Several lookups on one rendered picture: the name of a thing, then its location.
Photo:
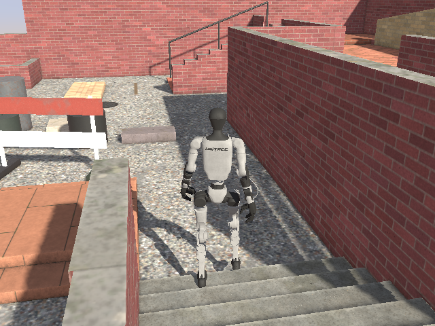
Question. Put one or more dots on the left robot hand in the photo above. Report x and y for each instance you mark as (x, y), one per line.
(183, 192)

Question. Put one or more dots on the right robot hand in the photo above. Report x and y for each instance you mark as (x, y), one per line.
(252, 211)

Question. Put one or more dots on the right robot upper arm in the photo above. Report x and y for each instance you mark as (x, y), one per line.
(239, 145)

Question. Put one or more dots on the left robot upper arm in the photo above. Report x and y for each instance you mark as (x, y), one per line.
(193, 153)

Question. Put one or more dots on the robot right forearm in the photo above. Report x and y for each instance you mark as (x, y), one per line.
(246, 185)

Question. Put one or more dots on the robot right thigh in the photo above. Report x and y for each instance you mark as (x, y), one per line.
(233, 200)

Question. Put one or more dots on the robot left forearm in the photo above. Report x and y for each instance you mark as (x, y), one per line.
(186, 178)

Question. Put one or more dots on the robot left thigh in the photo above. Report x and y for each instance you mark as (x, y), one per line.
(200, 208)

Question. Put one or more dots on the robot thigh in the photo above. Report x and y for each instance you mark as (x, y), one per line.
(200, 208)
(233, 200)

